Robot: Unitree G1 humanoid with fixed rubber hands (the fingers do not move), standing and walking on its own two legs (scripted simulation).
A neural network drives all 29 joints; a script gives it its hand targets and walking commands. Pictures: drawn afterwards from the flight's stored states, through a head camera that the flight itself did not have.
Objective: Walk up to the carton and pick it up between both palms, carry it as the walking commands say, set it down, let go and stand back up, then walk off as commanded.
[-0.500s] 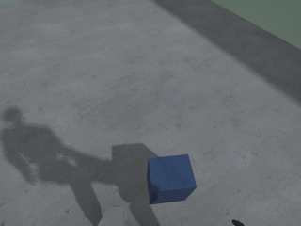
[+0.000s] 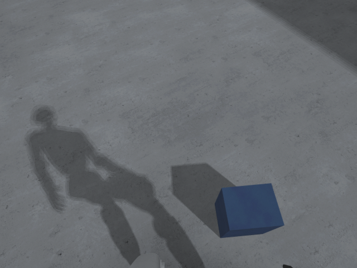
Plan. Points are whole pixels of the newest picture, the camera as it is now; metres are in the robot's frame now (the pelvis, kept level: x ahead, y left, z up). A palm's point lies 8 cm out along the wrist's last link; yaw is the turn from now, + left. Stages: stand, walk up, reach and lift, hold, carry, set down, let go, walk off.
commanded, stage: walk off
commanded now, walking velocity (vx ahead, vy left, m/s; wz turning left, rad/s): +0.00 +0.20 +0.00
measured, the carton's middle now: (243, 212) +0.33 -0.26 -0.61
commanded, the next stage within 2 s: stand in 0.80 s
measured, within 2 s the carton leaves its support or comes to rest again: neither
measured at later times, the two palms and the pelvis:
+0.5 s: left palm (46, 256) +0.14 +0.33 -0.10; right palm (244, 263) +0.12 -0.13 -0.15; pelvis +0.08 +0.10 +0.02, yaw -1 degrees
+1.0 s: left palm (6, 234) +0.19 +0.47 -0.13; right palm (193, 249) +0.15 -0.01 -0.15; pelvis +0.12 +0.22 +0.00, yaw -2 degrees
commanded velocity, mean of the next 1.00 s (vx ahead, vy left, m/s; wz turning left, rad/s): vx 0.00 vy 0.16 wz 0.00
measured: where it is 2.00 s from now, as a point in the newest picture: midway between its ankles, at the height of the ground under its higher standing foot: outside the picture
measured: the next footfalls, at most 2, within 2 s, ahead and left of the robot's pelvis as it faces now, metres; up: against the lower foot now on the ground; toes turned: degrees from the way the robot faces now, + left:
right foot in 0.30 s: +0.08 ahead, -0.03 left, +0.00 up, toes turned -9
left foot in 0.68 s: +0.18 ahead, +0.32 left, +0.00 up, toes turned +3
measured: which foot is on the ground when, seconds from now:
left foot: down 0.00-0.32, up 0.34-0.66, down 0.68-1.00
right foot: down 0.00-0.00, up 0.02-0.28, down 0.30-0.68, up 0.70-0.98, down 1.00-1.00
